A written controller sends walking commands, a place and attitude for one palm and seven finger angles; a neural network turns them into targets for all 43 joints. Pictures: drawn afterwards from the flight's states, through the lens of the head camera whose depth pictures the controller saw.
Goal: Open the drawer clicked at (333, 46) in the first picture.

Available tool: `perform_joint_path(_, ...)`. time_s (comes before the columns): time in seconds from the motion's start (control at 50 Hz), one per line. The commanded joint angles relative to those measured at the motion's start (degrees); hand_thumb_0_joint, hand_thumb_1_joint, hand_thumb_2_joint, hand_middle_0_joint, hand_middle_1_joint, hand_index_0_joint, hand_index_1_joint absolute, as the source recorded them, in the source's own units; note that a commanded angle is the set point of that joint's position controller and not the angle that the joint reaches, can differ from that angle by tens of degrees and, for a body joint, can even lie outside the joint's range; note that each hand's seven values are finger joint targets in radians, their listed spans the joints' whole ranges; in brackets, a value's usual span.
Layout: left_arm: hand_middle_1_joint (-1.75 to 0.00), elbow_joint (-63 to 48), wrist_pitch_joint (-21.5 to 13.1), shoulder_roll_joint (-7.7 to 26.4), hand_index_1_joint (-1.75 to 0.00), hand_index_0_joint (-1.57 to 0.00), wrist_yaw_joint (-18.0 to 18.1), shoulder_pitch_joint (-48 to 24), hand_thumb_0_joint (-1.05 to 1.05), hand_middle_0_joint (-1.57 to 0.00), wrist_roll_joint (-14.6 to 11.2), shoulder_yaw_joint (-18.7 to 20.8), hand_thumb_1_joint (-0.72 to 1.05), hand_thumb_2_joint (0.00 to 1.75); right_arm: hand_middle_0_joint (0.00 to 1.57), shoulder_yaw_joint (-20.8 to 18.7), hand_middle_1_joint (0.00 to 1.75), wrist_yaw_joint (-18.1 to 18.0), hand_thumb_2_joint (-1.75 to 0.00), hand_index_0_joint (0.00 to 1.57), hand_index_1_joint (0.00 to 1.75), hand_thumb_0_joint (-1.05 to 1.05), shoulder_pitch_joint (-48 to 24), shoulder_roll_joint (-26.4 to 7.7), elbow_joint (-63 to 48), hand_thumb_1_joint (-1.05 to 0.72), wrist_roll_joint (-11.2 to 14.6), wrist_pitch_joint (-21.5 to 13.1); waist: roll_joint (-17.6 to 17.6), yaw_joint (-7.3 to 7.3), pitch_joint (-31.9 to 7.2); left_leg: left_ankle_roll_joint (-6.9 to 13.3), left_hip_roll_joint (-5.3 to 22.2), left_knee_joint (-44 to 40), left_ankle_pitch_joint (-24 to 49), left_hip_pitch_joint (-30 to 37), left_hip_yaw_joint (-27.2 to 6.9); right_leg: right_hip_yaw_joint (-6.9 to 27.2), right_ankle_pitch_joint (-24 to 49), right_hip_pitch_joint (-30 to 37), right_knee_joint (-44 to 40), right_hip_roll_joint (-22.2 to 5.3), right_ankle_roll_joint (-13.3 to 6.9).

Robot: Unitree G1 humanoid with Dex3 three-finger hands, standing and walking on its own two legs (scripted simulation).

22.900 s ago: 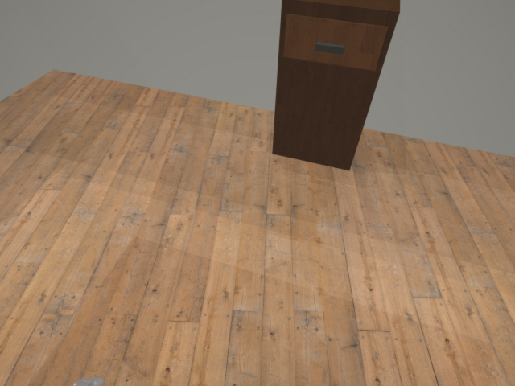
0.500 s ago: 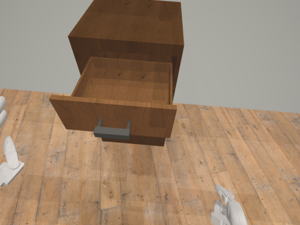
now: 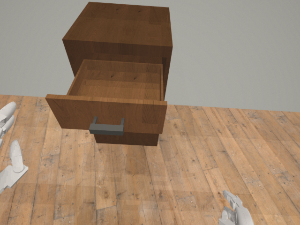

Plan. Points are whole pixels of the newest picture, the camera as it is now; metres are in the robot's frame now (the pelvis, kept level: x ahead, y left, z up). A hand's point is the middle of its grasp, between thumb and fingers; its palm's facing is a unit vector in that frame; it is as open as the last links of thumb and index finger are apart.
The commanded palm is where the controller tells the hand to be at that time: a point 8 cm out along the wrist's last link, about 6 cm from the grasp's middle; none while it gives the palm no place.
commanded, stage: stop stepping back and stand still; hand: left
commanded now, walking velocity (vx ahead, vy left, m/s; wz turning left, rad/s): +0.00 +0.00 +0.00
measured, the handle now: (108, 124) +0.47 +0.17 -0.08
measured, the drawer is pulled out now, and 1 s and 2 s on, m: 0.29 0.29 0.29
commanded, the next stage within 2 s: let the arm hang, fingers relaxed in 0.06 s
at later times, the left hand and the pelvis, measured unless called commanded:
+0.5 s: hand out of the picture +0.02 +0.18 -0.18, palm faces +0.03 -0.98 -0.18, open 6.9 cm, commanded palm none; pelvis -0.01 +0.00 +0.00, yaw +0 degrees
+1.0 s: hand out of the picture -0.04 +0.15 -0.17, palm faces +0.02 -0.99 -0.16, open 7.3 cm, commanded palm none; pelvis -0.01 +0.00 +0.00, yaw -1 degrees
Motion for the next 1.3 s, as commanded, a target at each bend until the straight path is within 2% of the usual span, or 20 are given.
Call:
perform_joint_path(0.0, -0.3, -9.4, -3.1, 5.9, -0.3, -0.2, 1.2, -0.5, 0.0, -0.2, -0.9, 4.9, 0.9, 0.9, 0.2, -2.2, 0.3, -0.3, -0.9, 0.2, 0.3, 0.0, -5.2, -6.8, -8.4, -0.9, 0.5, -2.6, 1.9, 0.17, -3.5, 0.5, 4.8, -5.1, 1.6, -2.5, -5.0, 8.8, 6.8, 4.3, -6.2, -6.0, -0.5)
perform_joint_path(0.08, -0.3, -10.6, -2.4, 6.5, -0.3, -0.2, 1.3, -3.2, 0.0, -0.2, -0.7, 4.9, 0.9, 0.9, 0.2, -1.9, 0.3, -0.6, -0.9, 0.2, 0.3, 0.0, -6.4, -6.8, -9.0, -0.9, 0.2, -2.2, 3.7, 0.6, -3.7, 0.6, 5.6, -6.9, 3.2, 0.0, -4.8, 8.1, 7.3, 3.7, -6.2, -5.0, 0.0)
perform_joint_path(0.12, -0.3, -9.6, -2.0, 5.7, -0.3, -0.2, 1.3, -3.5, 0.0, -0.2, -0.7, 4.1, 0.9, 0.9, 0.2, -1.3, 0.3, -0.7, -0.9, 0.2, 0.3, 0.0, -6.4, -6.1, -9.1, -0.9, 0.1, -2.0, 2.8, 0.69, -4.0, 0.8, 5.8, -8.0, 3.6, -0.7, -5.2, 7.1, 8.0, 5.4, -5.7, -4.4, 0.5)
perform_joint_path(0.14, -0.3, 38.9, 7.8, -0.8, -0.3, -0.2, -5.9, -11.4, 0.0, -0.2, 6.1, -15.8, 0.9, 0.9, 0.2, -4.7, 0.3, 4.2, -0.9, 0.2, 0.3, 0.0, -8.5, -14.9, 6.2, -0.9, -0.6, -3.7, 2.4, -0.61, 0.1, 0.5, 5.8, 2.1, 12.2, -2.8, -5.3, 3.6, 13.9, -5.1, 3.0, -7.3, -0.4)
perform_joint_path(0.16, -0.3, 41.0, 12.1, -3.9, -0.3, -0.2, -7.2, -9.6, 0.0, -0.2, 4.7, -14.5, 0.9, 0.9, 0.2, -3.3, 0.3, 3.8, -0.9, 0.2, 0.3, 0.0, -2.3, -9.0, 5.9, -0.9, -0.4, 0.3, 2.4, 0.05, -5.3, 0.3, 5.7, 1.9, 14.8, 2.1, -3.7, 6.1, 13.4, -5.1, 1.8, -6.9, -0.3)
perform_joint_path(0.18, -0.3, 42.9, 12.9, -5.9, -0.3, -0.2, -7.2, -11.6, 0.0, -0.2, 4.5, -16.1, 0.9, 0.9, 0.2, -2.6, 0.3, 3.3, -0.9, 0.2, 0.3, 0.0, -1.0, -7.4, 5.8, -0.9, -0.9, 1.4, -1.5, 0.21, -7.1, 0.8, 6.2, 2.5, 16.6, 3.2, -4.5, 5.2, 12.2, -5.2, 2.6, -6.1, -0.5)
perform_joint_path(0.24, -0.3, 52.8, 13.6, -5.1, -0.3, -0.2, -7.4, -17.2, 0.0, -0.2, 4.5, -17.3, 0.9, 0.9, 0.2, -1.3, 0.3, 2.9, -0.9, 0.2, 0.3, 0.0, -2.2, -7.7, 5.8, -0.9, -1.7, 4.2, -8.8, 1.37, -3.7, 1.9, 5.3, 0.1, 11.1, -1.4, -7.2, 6.8, 8.4, -1.7, 0.7, -6.0, -0.8)
perform_joint_path(0.26, -0.3, 56.9, 13.8, -4.7, -0.3, -0.2, -7.4, -18.6, 0.0, -0.2, 4.4, -17.6, 0.9, 0.9, 0.2, -1.1, 0.3, 2.7, -0.9, 0.2, 0.3, 0.0, -2.4, -8.1, 6.3, -0.9, -1.8, 4.9, -8.7, 1.58, -3.1, 1.8, 4.9, -0.6, 11.1, -0.6, -7.3, 7.5, 8.6, -1.3, 0.1, -6.2, -1.1)
perform_joint_path(0.32, -0.3, 68.3, 14.4, -4.7, -0.3, -0.2, -6.9, -20.6, 0.0, -0.2, 4.0, -18.5, 0.9, 0.9, 0.2, -0.5, 0.3, 2.3, -0.9, 0.2, 0.3, 0.0, -2.6, -7.3, 9.3, -0.9, -1.8, 6.1, -1.1, 2.36, -2.0, 1.7, 5.1, -4.4, 13.7, 0.7, -6.9, 7.5, 9.8, 1.9, -0.7, -5.4, -0.5)
perform_joint_path(0.36, -0.3, 75.3, 14.3, -4.4, -0.3, -0.2, -6.8, -20.7, 0.0, -0.2, 3.7, -19.2, 0.9, 0.9, 0.2, 0.0, 0.3, 2.0, -0.9, 0.2, 0.3, 0.0, -2.0, -6.5, 12.0, -0.9, -1.5, 6.4, 4.1, 2.48, -0.8, 1.3, 4.9, -6.6, 9.7, 1.3, -6.4, 8.0, 6.6, 2.8, -2.9, -5.3, -0.3)
perform_joint_path(0.4, -0.3, 80.8, 14.1, -4.5, -0.3, -0.2, -6.8, -20.4, 0.0, -0.2, 3.5, -19.7, 0.9, 0.9, 0.2, 0.2, 0.3, 1.8, -0.9, 0.2, 0.3, 0.0, -0.7, -5.7, 14.6, -0.9, -1.4, 6.7, 6.7, 2.37, 1.0, 1.2, 4.9, -8.2, 4.0, 1.1, -6.2, 8.0, 3.4, 2.9, -5.3, -5.2, -0.5)
perform_joint_path(0.44, -0.3, 84.4, 13.9, -6.6, -0.3, -0.2, -6.8, -18.7, 0.0, -0.2, 3.4, -19.1, 0.9, 0.9, 0.2, 0.0, 0.3, 1.4, -0.9, 0.2, 0.3, 0.0, 1.7, -4.3, 16.8, -0.9, -1.7, 6.7, 11.4, 2.49, 0.5, 1.2, 4.9, -9.2, 0.7, 1.1, -6.0, 7.7, 2.6, 3.7, -6.3, -5.1, -1.1)
perform_joint_path(0.46, -0.3, 86.2, 13.8, -6.3, -0.3, -0.2, -6.8, -18.1, 0.0, -0.2, 3.3, -19.3, 0.9, 0.9, 0.2, 0.0, 0.3, 1.4, -0.9, 0.2, 0.3, 0.0, 2.6, -3.9, 17.8, -0.9, -1.5, 6.8, 11.3, 2.47, 0.4, 1.2, 4.9, -9.5, 0.0, 1.4, -5.9, 7.5, 2.7, 3.8, -6.5, -5.1, -1.2)
perform_joint_path(0.5, -0.3, 88.9, 13.6, -6.7, -0.3, -0.2, -7.0, -18.1, 0.0, -0.2, 3.1, -19.8, 0.9, 0.9, 0.2, -0.2, 0.3, 1.2, -0.9, 0.2, 0.3, 0.0, 5.0, -3.8, 19.5, -0.9, -1.3, 6.9, 6.8, 2.2, 0.7, 1.5, 5.5, -9.5, 0.0, 1.9, -6.5, 6.9, 2.6, 3.8, -7.2, -5.3, -1.2)
perform_joint_path(0.72, -0.3, 97.7, 13.4, -9.9, -0.3, -0.2, -6.3, -14.2, 0.0, -0.2, 2.6, -21.1, 0.9, 0.9, 0.2, 0.1, 0.3, 0.4, -0.9, 0.2, 0.3, 0.0, 12.6, -1.1, 26.8, -0.9, -0.9, 6.6, 0.9, 1.86, 3.9, 2.0, 6.1, -10.1, 3.3, 3.5, -6.2, 6.7, 3.0, 1.8, -7.1, -5.6, -1.5)
perform_joint_path(0.94, -0.3, 98.5, 13.4, -12.2, -0.3, -0.2, -5.8, -13.5, 0.0, -0.2, 2.9, -20.9, 0.9, 0.9, 0.2, -0.1, 0.3, 0.4, -0.9, 0.2, 0.3, 0.0, 13.6, 1.8, 28.2, -0.9, -1.1, 6.8, 1.7, 1.66, 7.8, 1.9, 5.7, -11.0, -1.6, 1.3, -5.8, 7.1, -0.1, -1.2, -6.9, -5.2, -1.3)
perform_joint_path(1.14, -0.3, 98.2, 12.9, -13.1, -0.3, -0.2, -5.8, -13.8, 0.0, -0.2, 2.9, -20.7, 0.9, 0.9, 0.2, -0.1, 0.3, 0.2, -0.9, 0.2, 0.3, 0.0, 13.0, 2.7, 28.2, -0.9, -1.1, 6.5, 2.0, 1.64, 7.2, 1.7, 5.5, -9.6, 2.3, 2.9, -4.5, 7.7, 2.8, -1.1, -7.4, -5.5, -1.6)
perform_joint_path(1.18, -0.3, 98.0, 12.9, -13.0, -0.3, -0.2, -5.8, -13.9, 0.0, -0.2, 2.9, -20.6, 0.9, 0.9, 0.2, -0.1, 0.3, 0.2, -0.9, 0.2, 0.3, 0.0, 13.1, 2.7, 28.0, -0.9, -0.9, 6.6, 0.5, 1.59, 7.2, 1.8, 5.5, -9.5, 2.4, 3.3, -4.6, 7.6, 2.6, -1.2, -7.7, -5.2, -1.6)
perform_joint_path(1.24, -0.3, 98.1, 12.9, -12.7, -0.3, -0.2, -5.8, -14.0, 0.0, -0.2, 2.8, -20.7, 0.9, 0.9, 0.2, -0.1, 0.3, 0.2, -0.9, 0.2, 0.3, 0.0, 13.0, 2.6, 28.2, -0.9, -1.1, 6.7, 2.3, 1.48, 6.8, 1.5, 5.4, -9.4, 1.9, 3.5, -4.3, 7.9, 2.0, -1.1, -7.9, -5.5, -1.7)
perform_joint_path(1.28, -0.3, 98.1, 12.8, -12.7, -0.3, -0.2, -5.9, -14.0, 0.0, -0.2, 2.9, -20.6, 0.9, 0.9, 0.2, -0.2, 0.3, 0.2, -0.9, 0.2, 0.3, 0.0, 13.0, 2.3, 28.0, -0.9, -0.9, 6.7, 0.4, 1.51, 6.6, 1.6, 5.5, -9.1, 2.3, 3.8, -4.4, 7.8, 2.3, -1.1, -8.1, -5.4, -1.7)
